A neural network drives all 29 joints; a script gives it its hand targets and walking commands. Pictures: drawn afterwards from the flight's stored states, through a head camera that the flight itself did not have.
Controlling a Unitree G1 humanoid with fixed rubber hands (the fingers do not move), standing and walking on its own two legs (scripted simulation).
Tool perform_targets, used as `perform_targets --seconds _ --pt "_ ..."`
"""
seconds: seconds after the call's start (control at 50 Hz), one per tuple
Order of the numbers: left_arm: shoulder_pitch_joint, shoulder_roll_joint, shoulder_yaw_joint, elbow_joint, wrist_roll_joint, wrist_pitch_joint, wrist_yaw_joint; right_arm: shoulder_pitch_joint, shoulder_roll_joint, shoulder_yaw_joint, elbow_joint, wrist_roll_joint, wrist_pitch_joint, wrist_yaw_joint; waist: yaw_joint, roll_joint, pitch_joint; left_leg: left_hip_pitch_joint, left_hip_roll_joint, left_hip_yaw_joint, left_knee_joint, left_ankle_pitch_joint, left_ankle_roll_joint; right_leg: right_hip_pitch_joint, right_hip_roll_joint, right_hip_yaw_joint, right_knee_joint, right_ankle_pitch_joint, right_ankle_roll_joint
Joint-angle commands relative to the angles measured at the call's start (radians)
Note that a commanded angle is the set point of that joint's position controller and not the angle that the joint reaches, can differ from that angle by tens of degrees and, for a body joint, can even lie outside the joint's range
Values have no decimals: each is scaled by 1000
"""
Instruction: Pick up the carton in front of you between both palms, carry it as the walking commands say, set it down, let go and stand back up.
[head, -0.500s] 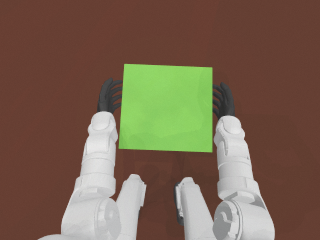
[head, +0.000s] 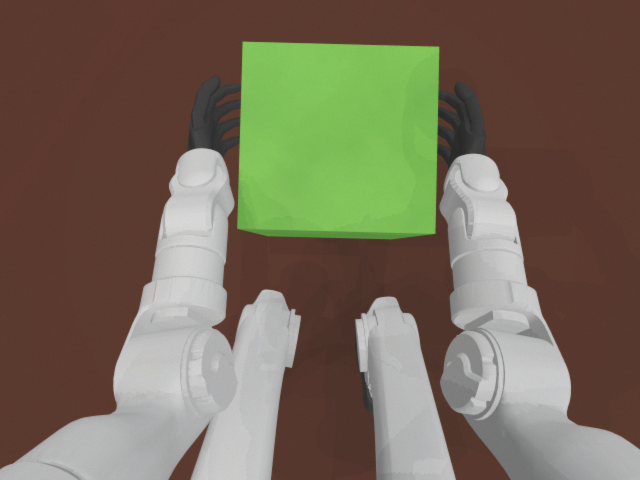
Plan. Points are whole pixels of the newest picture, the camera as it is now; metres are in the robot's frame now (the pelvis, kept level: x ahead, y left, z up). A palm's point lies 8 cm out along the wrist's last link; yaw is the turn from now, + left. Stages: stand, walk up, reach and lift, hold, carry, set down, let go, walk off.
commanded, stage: set down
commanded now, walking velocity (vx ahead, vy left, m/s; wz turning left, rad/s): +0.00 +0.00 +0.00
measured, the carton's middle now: (333, 163) +0.48 +0.00 -0.18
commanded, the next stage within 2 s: none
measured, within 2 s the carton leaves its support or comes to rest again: rests again in 1.04 s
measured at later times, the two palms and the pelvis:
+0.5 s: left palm (236, 162) +0.49 +0.16 -0.25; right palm (426, 165) +0.51 -0.14 -0.25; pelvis -0.02 +0.00 -0.11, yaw +0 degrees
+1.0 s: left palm (243, 170) +0.49 +0.16 -0.30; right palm (417, 172) +0.51 -0.14 -0.30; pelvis -0.01 +0.00 -0.15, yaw +0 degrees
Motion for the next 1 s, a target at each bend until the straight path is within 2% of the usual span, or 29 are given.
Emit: perform_targets --seconds 0.0,0.38,0.5,0.58,0.66,0.8,0.98 --pt "-621 -895 -536 38 -109 -14 -191 -616 915 509 10 108 -25 195 7 -6 -988 516 -70 123 -86 261 -6 505 66 -114 -98 247 2" --pt "-847 -759 -487 108 -156 -40 -183 -840 780 484 88 157 -49 176 14 -15 -937 313 -57 150 178 234 -5 329 50 -136 160 226 -1" --pt "-920 -717 -506 123 -198 -55 -180 -912 734 509 104 201 -67 172 15 -16 -922 287 -46 154 262 246 -3 302 39 -139 242 239 -3" --pt "-972 -727 -565 69 -253 -65 -174 -980 748 571 43 261 -81 166 11 -15 -1033 346 -42 156 313 308 -5 332 38 -148 293 294 -3" --pt "-968 -756 -603 59 -281 -67 -180 -960 770 588 49 281 -83 174 7 -4 -953 310 -49 154 343 364 -6 310 44 -142 326 349 -7" --pt "-898 -729 -534 158 -244 -78 -190 -885 752 523 150 245 -95 186 9 -2 -767 217 -48 143 362 313 7 192 41 -127 343 295 -15" --pt "-937 -665 -472 204 -219 -101 -195 -933 674 480 181 234 -119 196 13 -7 -645 146 -46 134 377 270 20 115 36 -116 361 243 -26"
